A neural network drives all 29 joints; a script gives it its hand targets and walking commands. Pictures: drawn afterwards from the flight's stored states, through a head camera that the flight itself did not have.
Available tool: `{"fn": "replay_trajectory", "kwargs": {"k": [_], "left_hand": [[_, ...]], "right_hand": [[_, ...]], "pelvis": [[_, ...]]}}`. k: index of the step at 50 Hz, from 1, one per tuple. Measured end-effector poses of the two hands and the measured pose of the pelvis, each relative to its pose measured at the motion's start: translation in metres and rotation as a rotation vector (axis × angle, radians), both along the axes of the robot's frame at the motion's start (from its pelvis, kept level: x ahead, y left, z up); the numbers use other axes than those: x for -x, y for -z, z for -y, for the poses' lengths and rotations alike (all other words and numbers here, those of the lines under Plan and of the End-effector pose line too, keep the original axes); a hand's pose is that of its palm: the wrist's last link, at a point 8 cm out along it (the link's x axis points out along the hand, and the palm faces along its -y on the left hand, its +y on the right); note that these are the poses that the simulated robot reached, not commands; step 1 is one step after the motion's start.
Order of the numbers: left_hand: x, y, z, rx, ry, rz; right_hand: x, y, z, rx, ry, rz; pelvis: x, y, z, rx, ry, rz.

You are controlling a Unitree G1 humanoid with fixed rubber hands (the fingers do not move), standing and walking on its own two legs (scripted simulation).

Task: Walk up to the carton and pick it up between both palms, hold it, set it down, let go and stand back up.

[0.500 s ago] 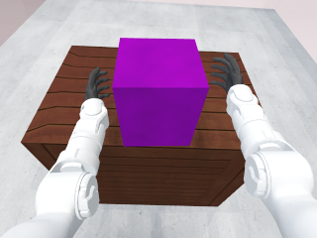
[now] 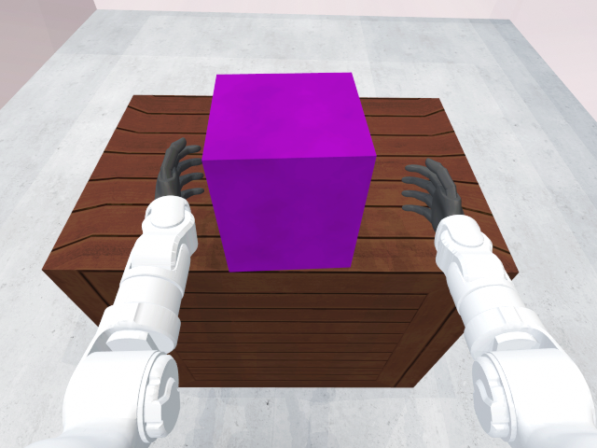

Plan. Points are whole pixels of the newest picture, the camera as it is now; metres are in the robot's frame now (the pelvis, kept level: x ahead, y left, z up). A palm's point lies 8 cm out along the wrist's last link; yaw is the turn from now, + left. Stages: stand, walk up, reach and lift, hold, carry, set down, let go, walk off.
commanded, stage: set down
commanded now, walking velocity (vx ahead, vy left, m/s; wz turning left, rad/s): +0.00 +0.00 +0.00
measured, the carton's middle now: (287, 176) +0.53 +0.01 +0.06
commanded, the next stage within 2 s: none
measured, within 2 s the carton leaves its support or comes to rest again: neither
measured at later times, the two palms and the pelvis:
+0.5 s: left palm (157, 252) +0.37 +0.18 +0.08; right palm (460, 225) +0.38 -0.21 +0.12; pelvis -0.03 -0.01 +0.00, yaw +0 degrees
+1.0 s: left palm (138, 324) +0.28 +0.19 +0.06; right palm (491, 291) +0.29 -0.22 +0.10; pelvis -0.03 +0.00 +0.00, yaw +0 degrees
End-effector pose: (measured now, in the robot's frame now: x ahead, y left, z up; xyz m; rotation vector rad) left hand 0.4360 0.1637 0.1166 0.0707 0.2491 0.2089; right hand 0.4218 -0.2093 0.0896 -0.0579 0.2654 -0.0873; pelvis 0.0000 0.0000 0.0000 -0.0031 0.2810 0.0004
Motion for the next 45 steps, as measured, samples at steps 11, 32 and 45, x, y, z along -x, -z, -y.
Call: {"fn": "replay_trajectory", "kwargs": {"k": [11,32,45], "left_hand": [[0.045,0.016,-0.002,0.082,0.022,0.0],[0.1,0.012,-0.03,0.075,-0.01,0.048],[0.15,0.049,-0.034,0.082,-0.005,-0.049]], "right_hand": [[0.037,-0.018,0.005,0.038,-0.043,0.048],[0.093,0.011,0.013,0.012,-0.016,-0.033],[0.139,0.01,0.012,0.0,-0.075,0.027]], "pelvis": [[0.028,0.002,0.002,0.0,0.005,0.047],[0.017,-0.004,-0.003,0.008,0.0,0.152],[0.029,-0.003,-0.004,0.0,-0.004,0.252]]}}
